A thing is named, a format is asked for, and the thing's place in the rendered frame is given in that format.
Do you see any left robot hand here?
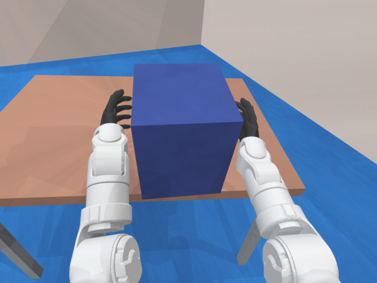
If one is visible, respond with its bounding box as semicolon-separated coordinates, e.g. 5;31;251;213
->
100;89;132;129

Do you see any robot left forearm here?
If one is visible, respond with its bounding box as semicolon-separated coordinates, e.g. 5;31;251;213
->
70;123;132;283

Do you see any robot right forearm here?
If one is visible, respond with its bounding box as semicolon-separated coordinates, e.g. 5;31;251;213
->
236;137;339;276

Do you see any robot right upper arm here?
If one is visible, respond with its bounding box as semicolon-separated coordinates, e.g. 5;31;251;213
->
263;233;341;283

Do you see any table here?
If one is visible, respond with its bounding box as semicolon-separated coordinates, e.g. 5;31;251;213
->
0;75;306;279

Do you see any carton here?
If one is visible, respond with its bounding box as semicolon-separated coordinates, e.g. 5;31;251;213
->
131;64;244;199

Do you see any robot left upper arm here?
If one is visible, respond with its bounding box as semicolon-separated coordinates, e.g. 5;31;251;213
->
70;233;142;283

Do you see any right robot hand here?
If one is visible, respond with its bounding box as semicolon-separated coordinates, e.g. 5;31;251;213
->
235;98;259;142

